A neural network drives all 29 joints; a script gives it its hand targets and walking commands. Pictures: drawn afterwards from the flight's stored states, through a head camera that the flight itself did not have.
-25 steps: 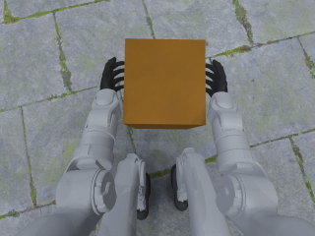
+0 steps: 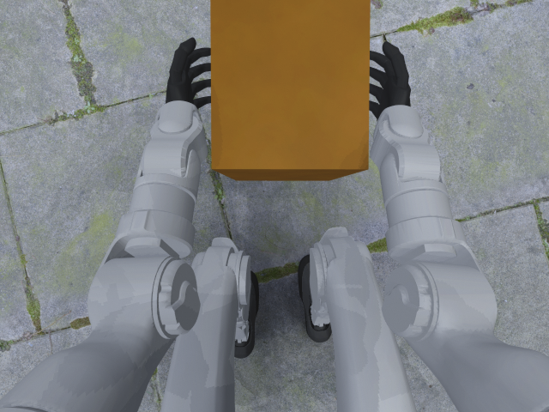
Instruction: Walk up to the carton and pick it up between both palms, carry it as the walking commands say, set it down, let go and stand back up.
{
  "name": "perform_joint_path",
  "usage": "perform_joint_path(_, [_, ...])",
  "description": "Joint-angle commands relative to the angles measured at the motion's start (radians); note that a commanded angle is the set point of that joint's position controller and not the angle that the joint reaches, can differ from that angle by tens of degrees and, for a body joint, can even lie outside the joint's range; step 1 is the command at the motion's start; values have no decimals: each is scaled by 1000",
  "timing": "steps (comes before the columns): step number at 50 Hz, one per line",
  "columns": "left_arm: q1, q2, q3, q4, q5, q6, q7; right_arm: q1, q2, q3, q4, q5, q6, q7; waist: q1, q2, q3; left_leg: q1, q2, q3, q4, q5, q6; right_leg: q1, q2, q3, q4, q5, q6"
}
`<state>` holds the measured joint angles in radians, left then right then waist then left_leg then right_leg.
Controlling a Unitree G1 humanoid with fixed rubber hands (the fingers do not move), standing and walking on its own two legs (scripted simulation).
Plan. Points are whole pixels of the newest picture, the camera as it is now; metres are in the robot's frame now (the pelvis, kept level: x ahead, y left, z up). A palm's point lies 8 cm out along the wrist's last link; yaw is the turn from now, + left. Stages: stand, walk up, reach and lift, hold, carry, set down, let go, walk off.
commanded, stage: set down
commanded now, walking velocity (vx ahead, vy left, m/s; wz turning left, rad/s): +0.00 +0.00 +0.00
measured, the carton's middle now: (285, 113) +0.51 -0.03 -0.17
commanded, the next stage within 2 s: none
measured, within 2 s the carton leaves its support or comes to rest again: rests again in 1.36 s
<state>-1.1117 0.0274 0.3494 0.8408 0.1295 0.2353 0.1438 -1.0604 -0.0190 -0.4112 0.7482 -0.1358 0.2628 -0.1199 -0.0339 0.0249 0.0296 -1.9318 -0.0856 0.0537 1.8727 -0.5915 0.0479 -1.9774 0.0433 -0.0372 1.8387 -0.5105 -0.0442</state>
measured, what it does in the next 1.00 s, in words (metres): lowers itself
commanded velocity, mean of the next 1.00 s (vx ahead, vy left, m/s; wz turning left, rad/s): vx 0.00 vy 0.00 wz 0.00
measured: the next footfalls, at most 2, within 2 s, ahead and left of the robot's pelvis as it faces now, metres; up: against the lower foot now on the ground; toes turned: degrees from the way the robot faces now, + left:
none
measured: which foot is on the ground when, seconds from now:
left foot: down 0.00-1.00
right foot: down 0.00-1.00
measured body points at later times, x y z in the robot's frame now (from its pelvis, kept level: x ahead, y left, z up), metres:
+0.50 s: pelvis -0.01 +0.00 -0.06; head +0.33 -0.02 +0.24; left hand +0.54 +0.10 -0.19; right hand +0.52 -0.17 -0.19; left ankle +0.09 +0.09 -0.44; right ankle +0.12 -0.09 -0.44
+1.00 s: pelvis +0.00 +0.00 -0.10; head +0.35 -0.01 +0.17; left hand +0.55 +0.10 -0.25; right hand +0.54 -0.17 -0.25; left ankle +0.09 +0.09 -0.44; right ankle +0.12 -0.10 -0.44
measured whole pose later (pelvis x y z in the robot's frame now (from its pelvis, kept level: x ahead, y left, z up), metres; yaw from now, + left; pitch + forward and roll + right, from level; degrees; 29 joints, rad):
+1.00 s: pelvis +0.00 +0.00 -0.10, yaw +0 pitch +35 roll +0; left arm -1.39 0.17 0.17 0.94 -0.03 0.24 0.21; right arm -1.34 -0.19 -0.28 0.87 0.01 0.25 -0.15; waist -0.05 0.03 0.31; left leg -2.19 -0.10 0.07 2.21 -0.64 0.05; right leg -2.23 0.05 -0.05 2.17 -0.55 -0.04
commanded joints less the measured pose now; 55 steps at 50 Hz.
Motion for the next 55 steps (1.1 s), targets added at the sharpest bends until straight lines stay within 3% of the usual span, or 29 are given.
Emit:
perform_joint_path(1, [-661, -984, -438, -57, -94, -24, -191, -716, 932, 482, -65, 109, -36, 195, -19, -15, -1121, 411, -115, -98, -150, 281, -35, 677, 123, 76, -99, 339, 40])
perform_joint_path(20, [-797, -937, -448, -58, -126, -18, -213, -839, 879, 490, -55, 149, -27, 221, -25, -15, -1116, 272, -105, -86, -6, 278, -26, 591, 106, 75, 45, 362, 34])
perform_joint_path(36, [-917, -869, -509, -64, -207, -44, -210, -951, 799, 523, -39, 222, -50, 241, -44, -4, -1072, 253, -91, -86, 115, 316, -21, 537, 83, 65, 174, 396, 28])
perform_joint_path(44, [-984, -860, -575, -152, -263, -60, -198, -966, 837, 564, -60, 283, -54, 243, -37, 13, -1191, 336, -90, -79, 161, 402, -19, 578, 89, 52, 223, 483, 28])
perform_joint_path(55, [-953, -874, -504, -51, -242, -52, -216, -951, 819, 507, -18, 237, -49, 261, -58, 9, -990, 235, -97, -80, 166, 315, -12, 454, 88, 45, 220, 375, 23])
